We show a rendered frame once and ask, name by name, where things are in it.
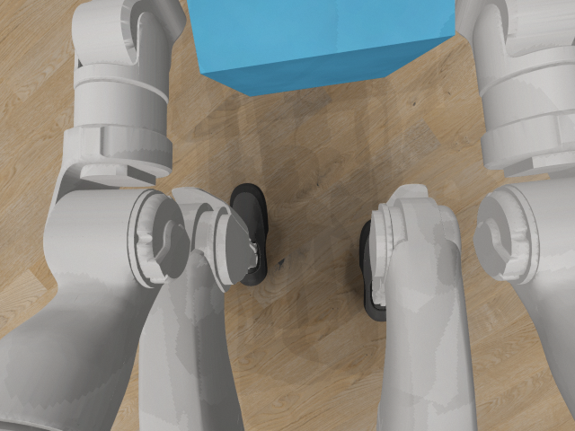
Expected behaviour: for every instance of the robot shin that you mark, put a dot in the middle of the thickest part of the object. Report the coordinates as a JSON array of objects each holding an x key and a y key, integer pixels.
[
  {"x": 450, "y": 224},
  {"x": 190, "y": 195}
]

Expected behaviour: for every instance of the carton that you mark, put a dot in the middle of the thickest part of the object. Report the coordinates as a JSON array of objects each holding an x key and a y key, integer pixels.
[{"x": 261, "y": 47}]

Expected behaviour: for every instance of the left robot forearm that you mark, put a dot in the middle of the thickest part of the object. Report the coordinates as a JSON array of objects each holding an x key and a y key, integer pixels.
[{"x": 123, "y": 56}]

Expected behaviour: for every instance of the robot left shin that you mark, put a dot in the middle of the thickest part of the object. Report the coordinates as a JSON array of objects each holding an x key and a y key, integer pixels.
[{"x": 190, "y": 195}]

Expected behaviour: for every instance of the robot right upper arm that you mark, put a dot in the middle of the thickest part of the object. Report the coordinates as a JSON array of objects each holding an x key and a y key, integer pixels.
[{"x": 525, "y": 234}]

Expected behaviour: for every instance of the right robot forearm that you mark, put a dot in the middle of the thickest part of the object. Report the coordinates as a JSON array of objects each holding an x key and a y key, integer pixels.
[{"x": 524, "y": 54}]

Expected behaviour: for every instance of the robot left upper arm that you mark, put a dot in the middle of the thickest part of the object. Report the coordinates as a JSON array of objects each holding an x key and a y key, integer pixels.
[{"x": 67, "y": 367}]

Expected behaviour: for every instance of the robot right shin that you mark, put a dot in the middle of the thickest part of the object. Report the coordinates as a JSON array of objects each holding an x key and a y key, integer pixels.
[{"x": 450, "y": 224}]

